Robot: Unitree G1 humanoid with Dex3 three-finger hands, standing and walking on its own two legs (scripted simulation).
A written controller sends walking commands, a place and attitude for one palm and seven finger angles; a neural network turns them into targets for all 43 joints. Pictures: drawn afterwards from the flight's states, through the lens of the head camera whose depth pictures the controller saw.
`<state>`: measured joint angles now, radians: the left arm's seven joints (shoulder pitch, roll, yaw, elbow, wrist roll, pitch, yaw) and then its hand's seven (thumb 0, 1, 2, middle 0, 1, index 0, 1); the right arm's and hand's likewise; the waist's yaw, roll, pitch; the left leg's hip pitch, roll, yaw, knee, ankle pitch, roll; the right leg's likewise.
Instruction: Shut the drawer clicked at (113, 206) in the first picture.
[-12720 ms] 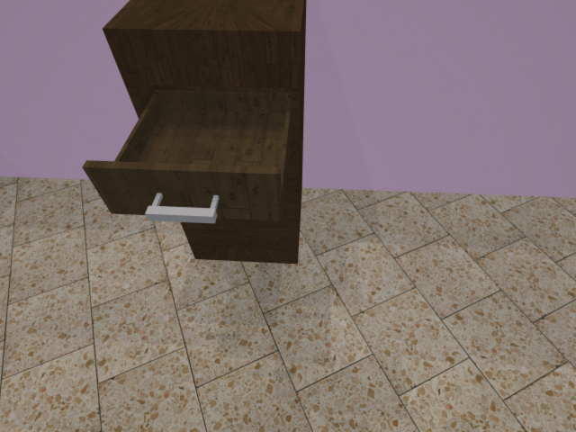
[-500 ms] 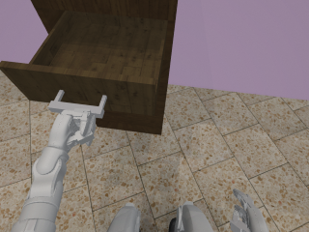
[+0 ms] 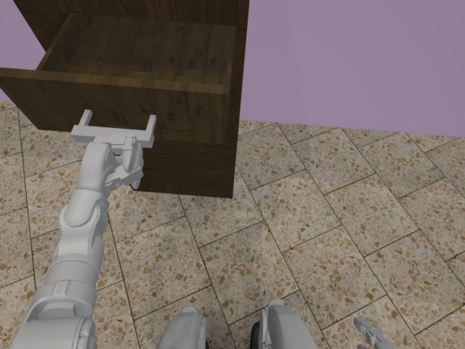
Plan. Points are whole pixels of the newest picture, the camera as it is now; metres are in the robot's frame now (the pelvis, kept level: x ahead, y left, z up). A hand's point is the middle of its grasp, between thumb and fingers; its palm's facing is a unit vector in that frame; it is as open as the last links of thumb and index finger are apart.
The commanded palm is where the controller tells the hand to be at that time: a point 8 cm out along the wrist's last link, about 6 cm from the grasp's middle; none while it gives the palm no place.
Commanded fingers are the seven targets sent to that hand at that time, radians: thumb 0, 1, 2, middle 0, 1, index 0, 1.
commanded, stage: push the drawer shut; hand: left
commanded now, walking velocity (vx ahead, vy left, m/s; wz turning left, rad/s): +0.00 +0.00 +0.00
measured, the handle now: (116, 127) +0.49 +0.21 +0.04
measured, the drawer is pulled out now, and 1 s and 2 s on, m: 0.17 0.06 0.00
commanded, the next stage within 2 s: pull the fist back off the drawer in 1.90 s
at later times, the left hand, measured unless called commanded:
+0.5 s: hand (141, 142) +0.46 +0.17 +0.04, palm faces -0.10 -0.99 -0.06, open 2.9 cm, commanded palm +0.46 +0.21 +0.04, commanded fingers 0.00 0.90 0.90 -1.40 -1.60 -1.40 -1.60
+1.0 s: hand (148, 115) +0.52 +0.16 +0.04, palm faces -0.10 -0.99 -0.04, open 3.2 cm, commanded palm +0.51 +0.21 +0.04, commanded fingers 0.00 0.90 0.90 -1.40 -1.60 -1.40 -1.60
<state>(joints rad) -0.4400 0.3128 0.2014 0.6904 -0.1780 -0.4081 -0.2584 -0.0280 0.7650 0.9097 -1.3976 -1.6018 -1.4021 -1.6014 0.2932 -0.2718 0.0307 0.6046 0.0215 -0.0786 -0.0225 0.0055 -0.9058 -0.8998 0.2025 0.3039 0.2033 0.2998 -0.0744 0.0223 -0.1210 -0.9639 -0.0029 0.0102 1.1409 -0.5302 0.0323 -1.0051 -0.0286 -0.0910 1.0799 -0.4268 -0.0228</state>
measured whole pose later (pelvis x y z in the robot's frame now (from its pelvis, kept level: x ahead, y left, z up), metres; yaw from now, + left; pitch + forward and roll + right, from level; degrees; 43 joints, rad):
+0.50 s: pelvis +0.00 -0.01 -0.01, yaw +0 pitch +22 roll -2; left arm -0.71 0.40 0.28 0.99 -0.15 -0.46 -0.31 -0.04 0.69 0.89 -1.40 -1.60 -1.40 -1.60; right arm 0.28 -0.27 0.04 0.63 0.01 -0.04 -0.02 0.00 -0.91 -0.90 0.20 0.30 0.20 0.30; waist -0.11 0.02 -0.11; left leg -1.03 0.01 -0.01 1.18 -0.53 0.02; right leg -1.07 -0.02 -0.11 1.10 -0.43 -0.04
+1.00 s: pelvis -0.01 +0.00 -0.02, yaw -2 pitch +26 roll -3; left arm -0.92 0.51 0.38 1.16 -0.08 -0.43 -0.29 0.03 0.72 0.88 -1.40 -1.60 -1.40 -1.60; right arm 0.37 -0.28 0.06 0.62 -0.02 0.00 0.01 0.00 -0.91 -0.90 0.20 0.30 0.20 0.30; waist -0.19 0.03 -0.10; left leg -1.12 0.03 0.00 1.21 -0.54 0.03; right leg -1.15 0.00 -0.10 1.11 -0.41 -0.03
